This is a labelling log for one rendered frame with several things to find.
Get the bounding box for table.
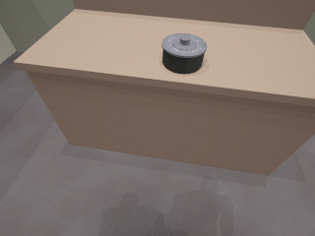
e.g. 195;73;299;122
13;0;315;176

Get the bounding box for lid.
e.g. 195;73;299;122
161;33;208;58

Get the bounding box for knob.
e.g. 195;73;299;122
179;35;190;44

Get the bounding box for pot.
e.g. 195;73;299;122
162;50;205;75

